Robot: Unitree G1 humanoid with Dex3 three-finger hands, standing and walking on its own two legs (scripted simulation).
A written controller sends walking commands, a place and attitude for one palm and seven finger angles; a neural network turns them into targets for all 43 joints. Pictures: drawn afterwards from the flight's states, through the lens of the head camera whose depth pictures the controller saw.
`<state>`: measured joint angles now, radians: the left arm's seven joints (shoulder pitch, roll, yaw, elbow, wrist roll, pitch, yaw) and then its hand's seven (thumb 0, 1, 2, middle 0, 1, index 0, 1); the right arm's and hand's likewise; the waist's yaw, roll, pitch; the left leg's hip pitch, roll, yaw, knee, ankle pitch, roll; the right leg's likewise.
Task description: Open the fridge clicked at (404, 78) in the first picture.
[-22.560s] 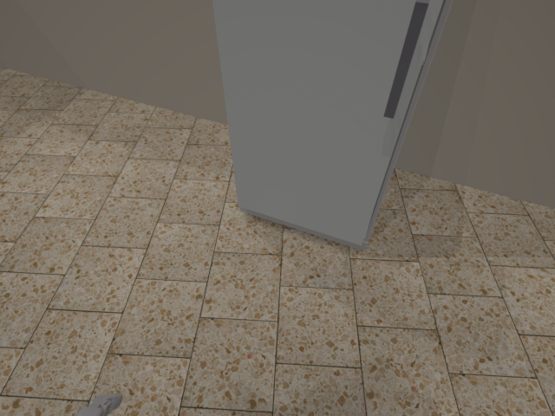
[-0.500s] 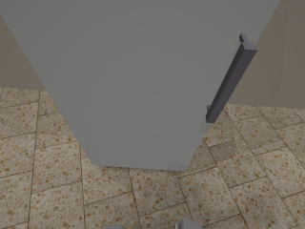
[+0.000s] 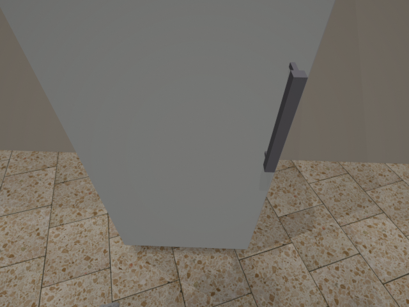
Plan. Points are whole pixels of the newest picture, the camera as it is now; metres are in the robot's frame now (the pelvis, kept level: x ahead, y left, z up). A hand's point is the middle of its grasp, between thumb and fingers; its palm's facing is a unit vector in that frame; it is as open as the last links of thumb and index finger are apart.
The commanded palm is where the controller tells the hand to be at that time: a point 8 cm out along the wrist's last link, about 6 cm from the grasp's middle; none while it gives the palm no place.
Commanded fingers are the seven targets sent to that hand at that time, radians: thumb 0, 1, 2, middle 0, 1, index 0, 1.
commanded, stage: come to a stop and stand still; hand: right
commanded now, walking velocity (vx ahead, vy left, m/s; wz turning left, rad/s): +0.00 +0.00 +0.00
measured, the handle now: (279, 123) +0.48 -0.14 +0.12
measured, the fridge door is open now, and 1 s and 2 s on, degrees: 0 0 0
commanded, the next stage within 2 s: none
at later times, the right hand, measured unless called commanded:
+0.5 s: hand out of the picture -0.09 -0.22 -0.16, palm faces +0.00 +0.97 -0.26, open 7.4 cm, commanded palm none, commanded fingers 0.00 -0.90 -0.90 0.20 0.30 0.20 0.30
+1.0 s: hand out of the picture -0.11 -0.28 -0.14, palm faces -0.08 +0.94 -0.33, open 7.4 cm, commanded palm none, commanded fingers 0.00 -0.90 -0.90 0.20 0.30 0.20 0.30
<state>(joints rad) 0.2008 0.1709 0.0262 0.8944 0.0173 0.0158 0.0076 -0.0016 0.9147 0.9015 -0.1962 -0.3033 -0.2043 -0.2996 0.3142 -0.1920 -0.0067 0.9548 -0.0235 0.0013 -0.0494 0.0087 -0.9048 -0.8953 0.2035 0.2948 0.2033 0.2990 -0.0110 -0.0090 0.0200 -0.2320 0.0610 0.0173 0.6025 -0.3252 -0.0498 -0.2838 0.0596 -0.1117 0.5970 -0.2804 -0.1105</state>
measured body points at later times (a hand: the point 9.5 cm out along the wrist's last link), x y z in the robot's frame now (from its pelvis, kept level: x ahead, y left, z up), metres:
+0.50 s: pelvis -0.08 -0.01 +0.01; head -0.10 -0.01 +0.46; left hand -0.06 +0.27 -0.13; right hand -0.09 -0.27 -0.14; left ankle -0.01 +0.15 -0.72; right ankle +0.03 -0.05 -0.72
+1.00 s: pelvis -0.17 -0.05 +0.02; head -0.18 -0.05 +0.46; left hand -0.15 +0.23 -0.13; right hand -0.10 -0.33 -0.12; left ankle -0.20 +0.08 -0.73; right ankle -0.05 -0.08 -0.72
